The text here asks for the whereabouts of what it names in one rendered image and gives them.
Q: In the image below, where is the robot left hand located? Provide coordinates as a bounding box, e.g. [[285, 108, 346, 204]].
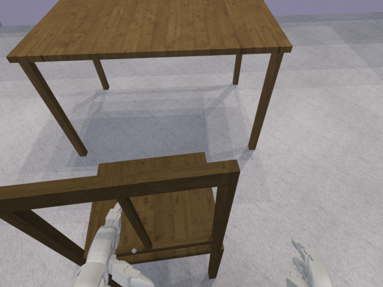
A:
[[86, 202, 154, 287]]

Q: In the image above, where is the chair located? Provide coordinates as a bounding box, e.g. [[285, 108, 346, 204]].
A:
[[0, 152, 240, 287]]

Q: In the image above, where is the robot right hand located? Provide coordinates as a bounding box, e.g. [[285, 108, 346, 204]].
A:
[[286, 237, 334, 287]]

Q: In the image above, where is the table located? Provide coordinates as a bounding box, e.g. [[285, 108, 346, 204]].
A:
[[6, 0, 293, 157]]

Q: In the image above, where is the left robot forearm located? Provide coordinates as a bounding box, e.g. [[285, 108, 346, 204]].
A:
[[68, 262, 109, 287]]

